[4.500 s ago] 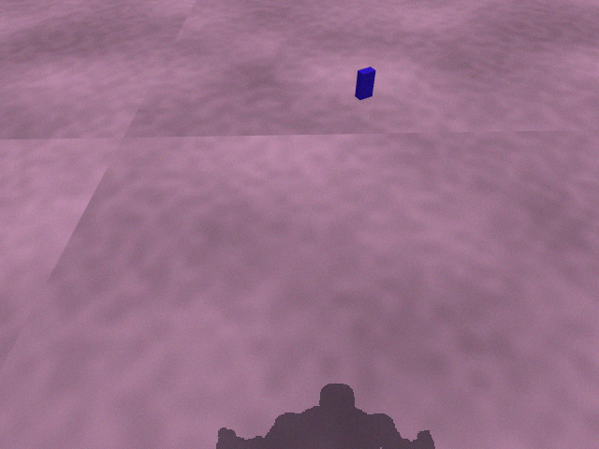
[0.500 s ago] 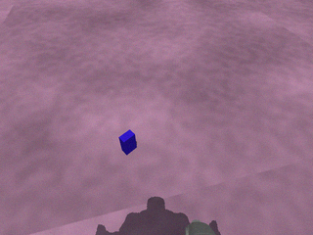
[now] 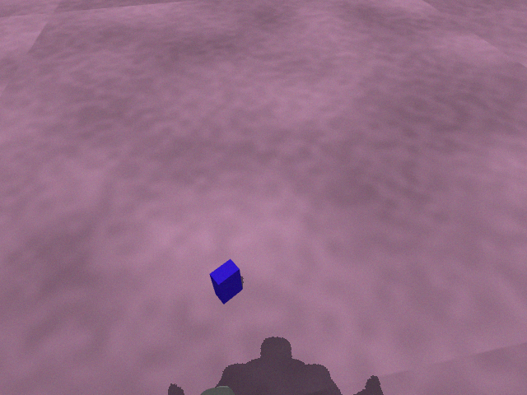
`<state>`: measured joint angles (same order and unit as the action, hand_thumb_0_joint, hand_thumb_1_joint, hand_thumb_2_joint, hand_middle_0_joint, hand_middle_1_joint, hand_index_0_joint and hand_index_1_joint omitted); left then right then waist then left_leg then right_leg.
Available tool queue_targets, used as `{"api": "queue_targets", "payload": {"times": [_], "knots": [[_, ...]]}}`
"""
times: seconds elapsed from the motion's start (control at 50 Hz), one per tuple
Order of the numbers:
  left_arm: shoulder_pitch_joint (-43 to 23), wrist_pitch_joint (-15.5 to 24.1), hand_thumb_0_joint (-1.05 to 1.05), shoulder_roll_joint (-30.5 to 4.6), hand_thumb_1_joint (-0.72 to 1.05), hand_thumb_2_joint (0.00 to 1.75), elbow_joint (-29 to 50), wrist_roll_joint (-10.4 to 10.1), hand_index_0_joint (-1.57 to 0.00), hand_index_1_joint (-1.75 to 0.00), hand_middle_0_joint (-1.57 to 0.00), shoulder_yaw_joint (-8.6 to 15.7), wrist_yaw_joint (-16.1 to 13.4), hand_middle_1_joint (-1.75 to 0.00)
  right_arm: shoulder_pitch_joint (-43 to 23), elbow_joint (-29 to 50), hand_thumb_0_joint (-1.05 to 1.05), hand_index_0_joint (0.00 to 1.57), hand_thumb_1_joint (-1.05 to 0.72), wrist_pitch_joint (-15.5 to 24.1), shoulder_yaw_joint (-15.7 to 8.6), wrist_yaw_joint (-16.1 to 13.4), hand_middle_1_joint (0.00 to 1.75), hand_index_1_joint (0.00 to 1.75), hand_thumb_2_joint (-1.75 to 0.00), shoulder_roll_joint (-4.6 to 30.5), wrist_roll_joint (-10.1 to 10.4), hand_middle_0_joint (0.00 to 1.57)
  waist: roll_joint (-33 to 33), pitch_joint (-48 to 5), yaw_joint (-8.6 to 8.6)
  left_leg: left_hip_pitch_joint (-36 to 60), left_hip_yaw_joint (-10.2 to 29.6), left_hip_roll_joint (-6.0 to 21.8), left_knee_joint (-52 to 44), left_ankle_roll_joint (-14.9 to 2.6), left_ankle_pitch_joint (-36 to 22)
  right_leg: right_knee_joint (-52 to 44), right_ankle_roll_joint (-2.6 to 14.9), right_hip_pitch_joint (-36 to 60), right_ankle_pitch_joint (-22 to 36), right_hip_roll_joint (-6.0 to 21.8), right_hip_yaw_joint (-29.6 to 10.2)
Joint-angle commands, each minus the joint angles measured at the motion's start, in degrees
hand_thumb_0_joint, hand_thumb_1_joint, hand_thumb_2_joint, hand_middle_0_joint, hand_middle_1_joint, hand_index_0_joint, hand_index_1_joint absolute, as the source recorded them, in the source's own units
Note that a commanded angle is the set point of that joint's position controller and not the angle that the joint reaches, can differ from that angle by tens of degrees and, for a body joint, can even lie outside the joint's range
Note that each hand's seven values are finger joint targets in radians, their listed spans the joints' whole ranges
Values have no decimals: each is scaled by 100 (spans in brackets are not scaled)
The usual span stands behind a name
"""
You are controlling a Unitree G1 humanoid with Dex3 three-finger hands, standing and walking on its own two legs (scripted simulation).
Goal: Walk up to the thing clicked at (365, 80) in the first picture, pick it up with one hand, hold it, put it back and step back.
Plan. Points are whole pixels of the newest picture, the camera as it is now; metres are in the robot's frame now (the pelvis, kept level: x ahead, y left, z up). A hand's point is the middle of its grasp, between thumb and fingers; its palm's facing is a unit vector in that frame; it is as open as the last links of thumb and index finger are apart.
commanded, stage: walk up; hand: left
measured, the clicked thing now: (226, 282) +0.61 +0.20 -0.67
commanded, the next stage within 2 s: stand in 1.94 s
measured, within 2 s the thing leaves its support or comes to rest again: neither
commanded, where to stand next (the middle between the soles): +0.26 +0.01 m, yaw -1 degrees
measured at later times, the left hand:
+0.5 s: hand (137, 328) +0.25 +0.27 -0.12, palm faces -0.07 -0.90 -0.43, open 7.4 cm
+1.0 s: hand (136, 327) +0.26 +0.28 -0.15, palm faces -0.03 -0.94 -0.33, open 7.4 cm
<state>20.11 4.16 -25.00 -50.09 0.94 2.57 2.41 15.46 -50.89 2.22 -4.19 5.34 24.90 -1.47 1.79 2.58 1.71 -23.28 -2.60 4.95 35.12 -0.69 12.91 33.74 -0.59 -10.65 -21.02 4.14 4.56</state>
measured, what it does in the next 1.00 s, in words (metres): walks ahead: right foot, then left foot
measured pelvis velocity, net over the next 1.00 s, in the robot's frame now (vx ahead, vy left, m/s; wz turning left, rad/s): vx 0.19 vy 0.03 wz -0.02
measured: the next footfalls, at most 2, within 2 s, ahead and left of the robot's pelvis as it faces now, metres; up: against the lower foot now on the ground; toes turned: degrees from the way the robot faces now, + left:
right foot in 0.38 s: +0.25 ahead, -0.12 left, +0.00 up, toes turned -4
left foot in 0.68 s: +0.26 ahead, +0.15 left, +0.00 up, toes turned +0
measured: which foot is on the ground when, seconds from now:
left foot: down 0.00-0.40, up 0.42-0.66, down 0.68-1.00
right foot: down 0.00-0.02, up 0.04-0.36, down 0.38-1.00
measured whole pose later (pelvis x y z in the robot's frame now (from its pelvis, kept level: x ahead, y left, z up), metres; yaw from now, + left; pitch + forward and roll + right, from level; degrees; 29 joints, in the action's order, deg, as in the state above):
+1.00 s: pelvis +0.19 +0.03 +0.01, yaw -1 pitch -2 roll -1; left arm 7.5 0.6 -21.4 -62.9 -0.5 -0.6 0.5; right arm 4.7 -61.2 0.9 0.8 1.1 20.6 0.4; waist -0.5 4.3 1.0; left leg -15.6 -0.9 1.9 31.8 0.4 14.1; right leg 29.8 -2.2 -13.6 -14.0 2.9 1.8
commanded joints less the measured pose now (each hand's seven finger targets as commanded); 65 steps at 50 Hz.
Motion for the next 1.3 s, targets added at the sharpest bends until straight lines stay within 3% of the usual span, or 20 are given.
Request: {"api": "queue_targets", "payload": {"times": [0.0,0.02,0.04,0.12,0.22,0.3,0.34,0.36,0.38,0.4,0.5,0.56,0.62,0.64,0.68,0.7,0.76,0.82,0.94,1.28], "knots": [[-87,116,0,-565,90,90,557,-48,-20,-30,-20,110,-80,-30,1334,77,0,20,-90,291,-586,-289,30,30,-90,1783,-72,20,1899,-406,-797,2705,2402,1117,-1597,-577,1837,2728,351,-2731,-499,-213,38],[-66,71,0,-959,90,90,475,-102,-20,-30,-20,194,-169,-30,1129,302,0,20,-90,308,-601,-299,30,30,-90,2067,71,20,1449,-247,-717,2432,4118,1998,-2329,-1210,2047,3248,343,-3265,-1031,-528,-421],[-326,57,0,-1306,90,90,401,-72,-20,-30,-20,241,-221,-30,861,314,0,20,-90,280,-577,-306,30,30,-90,1942,166,20,686,121,-592,1824,3753,1990,-2163,-1435,1778,3535,376,-3189,-788,-173,-855],[84,44,0,-1177,90,90,41,-129,-20,-30,-20,278,-113,-30,365,438,0,20,-90,337,-332,-382,30,30,-90,1401,134,20,710,107,-213,1376,1464,1169,-1701,-1133,-485,2435,263,-2291,-18,238,-752],[-404,12,0,-958,90,90,276,-45,-20,-30,-20,276,29,-30,362,581,0,20,-90,329,-355,-362,30,30,-90,1510,86,20,829,68,-335,1258,1067,1210,-1799,-1357,-372,1103,156,-1799,335,222,-364],[-322,63,0,-870,90,90,114,-23,-20,-30,-20,309,-27,-30,111,664,0,20,-90,210,-252,-357,30,30,-90,1354,111,20,497,-58,-144,611,523,822,-1060,-1054,-617,179,153,-559,971,-250,33],[3,122,0,-983,90,90,-6,1,-20,-30,-20,355,-127,-30,102,701,0,20,-90,143,-111,-382,30,30,-90,1043,159,20,66,-338,80,154,141,460,0,-677,-773,-338,298,543,1236,-389,-40],[335,160,0,-1293,90,90,-37,26,-20,-30,-20,463,-196,-30,262,730,0,20,-90,145,7,-403,30,30,-90,710,193,20,-953,-536,282,-334,-118,99,1226,-450,-185,-873,510,1088,837,275,-1071],[351,202,0,-1760,90,90,129,10,-20,-30,-20,518,-255,-30,442,774,0,20,-90,93,121,-410,30,30,-90,443,181,20,-1787,-671,185,-1212,-131,-524,2320,-137,1676,-1654,1134,1329,624,1863,-3617],[132,142,0,-1903,90,90,143,-69,-20,-30,-20,523,-242,-30,297,631,0,20,-90,-8,-90,-525,30,30,-90,1059,121,20,-1257,-403,195,-1166,349,-279,2726,-129,2202,-1546,1791,781,669,2216,-3952],[-543,54,0,-1359,90,90,297,-32,-20,-30,-20,317,-299,-30,629,128,0,20,-90,-34,-81,-502,30,30,-90,942,149,20,-1204,-300,-167,-436,339,-112,1921,-30,1348,-1016,1349,-97,2236,1115,-1563],[-754,-4,0,-1227,90,90,268,-1,-20,-30,-20,241,-316,-30,394,-7,0,20,-90,-65,-55,-500,30,30,-90,763,143,20,-1376,-355,-144,320,136,-202,965,36,981,-764,1231,-705,2544,966,-1136],[-1153,-136,0,-1122,90,90,260,-96,-20,-30,-20,145,-303,-30,348,-214,0,20,-90,-32,-95,-547,30,30,-90,807,123,20,-1020,-452,-338,1390,-65,-392,4,-22,-180,-196,937,-1499,1591,813,-961],[-1110,-176,0,-977,90,90,228,-119,-20,-30,-20,77,-298,-30,210,-200,0,20,-90,-4,-113,-565,30,30,-90,922,98,20,-751,-400,-337,1488,178,-264,-321,-85,-304,-85,720,-1705,1166,697,-946],[-910,-274,0,-696,90,90,82,-216,-20,-30,-20,4,-300,-30,-449,-11,0,20,-90,71,-132,-578,30,30,-90,1470,83,20,488,-351,-31,466,2362,1231,-1450,-751,406,732,203,-1232,-286,-185,-377],[-866,-314,0,-969,90,90,-186,-169,-20,-30,-20,101,-328,-30,-793,-36,0,20,-90,45,-119,-548,30,30,-90,1514,127,20,502,-191,-25,-210,2285,1271,-1483,-1001,951,938,213,-527,-738,-108,-478],[-847,-258,0,-929,90,90,-522,-129,-20,-30,-20,76,-285,-30,-1159,-188,0,20,-90,-13,68,-540,30,30,-90,1073,132,20,393,-103,104,-193,1275,506,-1134,-361,992,-191,282,-210,320,35,-634],[-1365,-189,0,-1034,90,90,-592,-115,-20,-30,-20,24,-267,-30,-955,-459,0,20,-90,-10,147,-521,30,30,-90,935,162,20,219,-293,-187,530,1000,211,-1047,-172,659,-583,365,-498,686,316,-1032],[-1486,-175,0,-905,90,90,-982,-183,-20,-30,-20,-72,-278,-30,-1320,-754,0,20,-90,29,210,-549,30,30,-90,910,212,20,80,-669,-98,1216,841,307,-1005,-200,-1109,-837,206,-11,1819,298,-749],[-1860,-220,0,-730,90,90,-1466,-90,-20,-30,-20,-87,-234,-30,-1768,-1229,0,20,-90,-45,222,-508,30,30,-90,799,169,20,-240,-548,-97,1631,710,275,-1873,-45,-615,-1843,68,301,1450,417,-729]]}}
